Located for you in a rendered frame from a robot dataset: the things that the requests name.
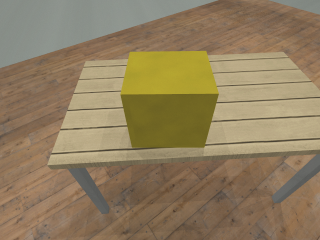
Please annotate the carton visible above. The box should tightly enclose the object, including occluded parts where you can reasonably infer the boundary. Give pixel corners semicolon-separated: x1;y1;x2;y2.
120;51;219;148

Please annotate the table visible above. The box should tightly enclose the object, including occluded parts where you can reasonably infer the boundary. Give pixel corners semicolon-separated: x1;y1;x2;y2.
47;52;320;214

